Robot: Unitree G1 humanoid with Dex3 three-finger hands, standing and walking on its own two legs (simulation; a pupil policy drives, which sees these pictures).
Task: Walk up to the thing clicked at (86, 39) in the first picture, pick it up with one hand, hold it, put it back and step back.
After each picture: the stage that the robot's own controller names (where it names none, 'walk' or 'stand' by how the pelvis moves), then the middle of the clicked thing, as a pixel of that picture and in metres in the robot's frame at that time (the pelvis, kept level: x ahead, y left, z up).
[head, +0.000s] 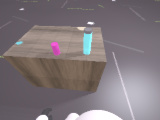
stand; (87, 42) +0.66 +0.09 +0.07
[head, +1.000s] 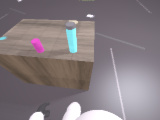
rise first; (72, 39) +0.58 +0.21 +0.11
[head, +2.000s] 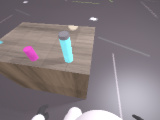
stand; (66, 48) +0.48 +0.23 +0.10
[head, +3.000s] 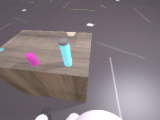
stand; (66, 53) +0.48 +0.24 +0.07
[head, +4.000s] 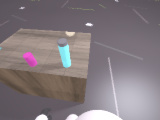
stand; (65, 54) +0.47 +0.24 +0.07
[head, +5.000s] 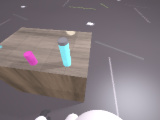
stand; (65, 53) +0.47 +0.24 +0.07
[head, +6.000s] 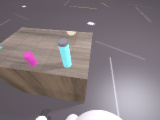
stand; (65, 54) +0.46 +0.24 +0.07
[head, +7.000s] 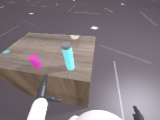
rise first; (68, 57) +0.45 +0.23 +0.07
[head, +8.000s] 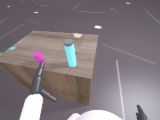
go down; (70, 54) +0.48 +0.23 +0.08
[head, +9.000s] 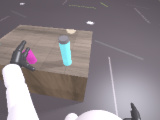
go down; (65, 52) +0.48 +0.22 +0.08
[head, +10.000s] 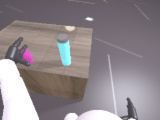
go down; (64, 51) +0.46 +0.21 +0.09
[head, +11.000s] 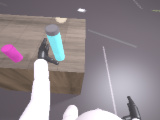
close in; (56, 45) +0.47 +0.23 +0.12
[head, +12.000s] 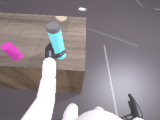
close; (57, 43) +0.47 +0.23 +0.13
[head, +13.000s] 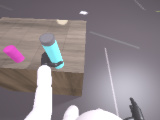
lift; (54, 53) +0.40 +0.24 +0.13
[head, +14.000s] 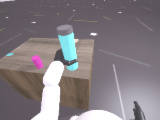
lift; (69, 50) +0.33 +0.15 +0.27
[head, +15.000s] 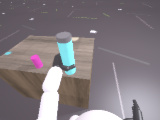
hold; (67, 56) +0.32 +0.17 +0.23
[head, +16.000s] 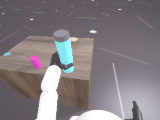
hold; (65, 54) +0.32 +0.17 +0.24
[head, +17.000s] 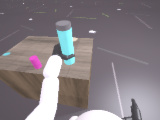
crouch; (66, 45) +0.37 +0.17 +0.27
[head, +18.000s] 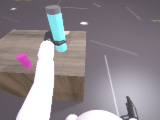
lower; (58, 31) +0.48 +0.21 +0.27
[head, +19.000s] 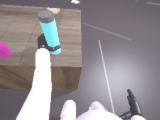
lower; (51, 36) +0.50 +0.23 +0.15
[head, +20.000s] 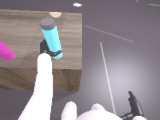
lower; (53, 41) +0.47 +0.23 +0.14
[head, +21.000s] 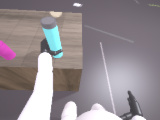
lower; (53, 41) +0.48 +0.22 +0.14
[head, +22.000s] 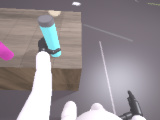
lower; (51, 39) +0.49 +0.23 +0.14
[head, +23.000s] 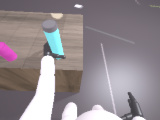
open; (55, 43) +0.47 +0.22 +0.14
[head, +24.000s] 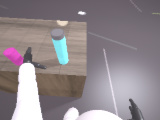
sink last; (61, 49) +0.45 +0.21 +0.12
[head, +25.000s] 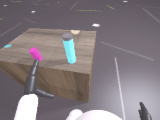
stand; (69, 49) +0.50 +0.23 +0.12
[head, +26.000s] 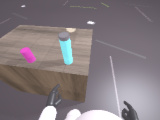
stand; (66, 50) +0.47 +0.22 +0.12
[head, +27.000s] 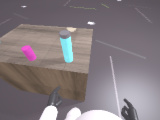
stand; (67, 48) +0.49 +0.22 +0.13
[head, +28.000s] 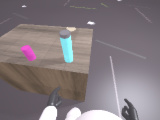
stand; (67, 48) +0.49 +0.22 +0.13
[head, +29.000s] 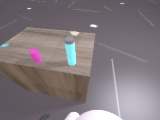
stand; (70, 52) +0.49 +0.21 +0.08
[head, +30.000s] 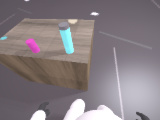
walk; (67, 39) +0.55 +0.24 +0.11
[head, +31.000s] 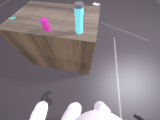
walk; (79, 19) +0.77 +0.18 +0.11
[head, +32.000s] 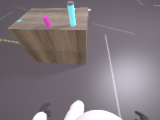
stand; (71, 14) +1.03 +0.33 +0.10
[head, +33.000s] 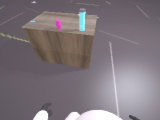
stand; (82, 20) +1.07 +0.22 +0.08
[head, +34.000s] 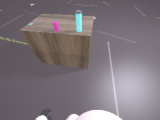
stand; (78, 21) +1.09 +0.24 +0.07
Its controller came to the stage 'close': yes
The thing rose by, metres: 0.19
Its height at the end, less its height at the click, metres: +0.00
